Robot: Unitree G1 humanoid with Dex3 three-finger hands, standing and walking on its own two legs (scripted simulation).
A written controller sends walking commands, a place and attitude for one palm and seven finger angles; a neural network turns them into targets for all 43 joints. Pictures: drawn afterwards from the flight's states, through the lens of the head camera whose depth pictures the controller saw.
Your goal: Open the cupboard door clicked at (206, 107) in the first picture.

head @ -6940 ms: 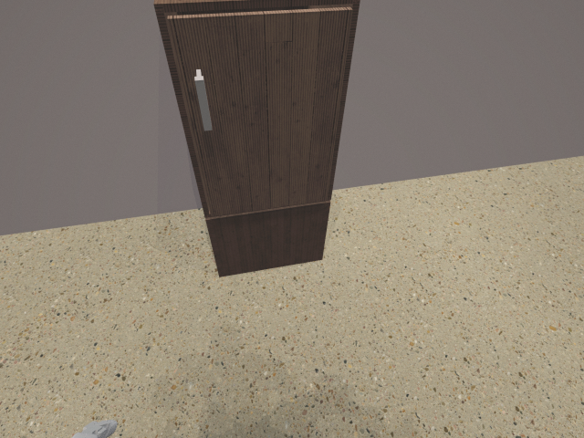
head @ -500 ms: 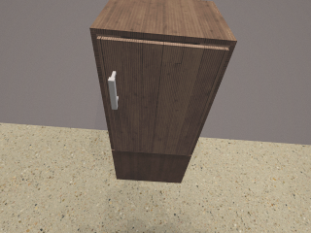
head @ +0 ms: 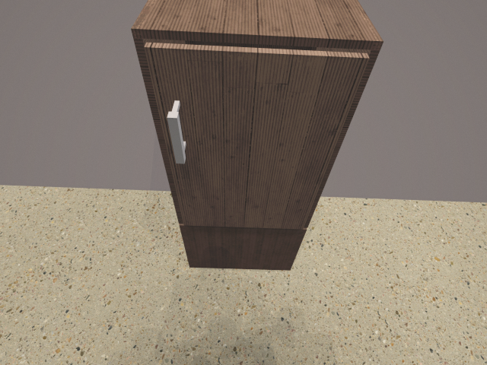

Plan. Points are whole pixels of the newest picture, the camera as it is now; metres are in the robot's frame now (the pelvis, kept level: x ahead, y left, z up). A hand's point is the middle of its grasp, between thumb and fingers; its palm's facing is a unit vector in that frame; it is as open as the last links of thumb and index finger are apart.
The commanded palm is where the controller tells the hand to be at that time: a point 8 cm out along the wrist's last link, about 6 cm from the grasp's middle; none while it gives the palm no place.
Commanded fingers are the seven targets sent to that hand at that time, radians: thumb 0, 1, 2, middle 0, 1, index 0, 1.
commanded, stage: come to a stop and stand still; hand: left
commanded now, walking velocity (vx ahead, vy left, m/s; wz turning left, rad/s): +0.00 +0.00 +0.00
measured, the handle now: (178, 133) +0.54 +0.18 +0.05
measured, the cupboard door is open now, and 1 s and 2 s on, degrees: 0 0 0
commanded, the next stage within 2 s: look again from close up in 0.40 s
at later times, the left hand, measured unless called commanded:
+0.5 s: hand out of the picture -0.02 +0.19 -0.16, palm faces -0.02 -0.98 -0.22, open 7.4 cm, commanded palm none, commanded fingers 0.00 0.90 0.90 -0.20 -0.30 -0.20 -0.30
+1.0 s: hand out of the picture +0.03 +0.14 -0.16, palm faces -0.02 -0.98 -0.21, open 7.3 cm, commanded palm none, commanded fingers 0.00 0.90 0.90 -0.20 -0.30 -0.20 -0.30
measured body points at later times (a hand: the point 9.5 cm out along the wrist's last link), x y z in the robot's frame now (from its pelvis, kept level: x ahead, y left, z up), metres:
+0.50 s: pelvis -0.02 +0.01 +0.01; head +0.00 +0.00 +0.46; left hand -0.02 +0.24 -0.14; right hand -0.01 -0.22 -0.15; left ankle +0.02 +0.08 -0.73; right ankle -0.03 -0.12 -0.73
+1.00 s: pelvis +0.02 -0.03 +0.01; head +0.04 -0.04 +0.46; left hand +0.03 +0.20 -0.14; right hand +0.03 -0.25 -0.15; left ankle +0.02 +0.08 -0.73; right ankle -0.03 -0.12 -0.73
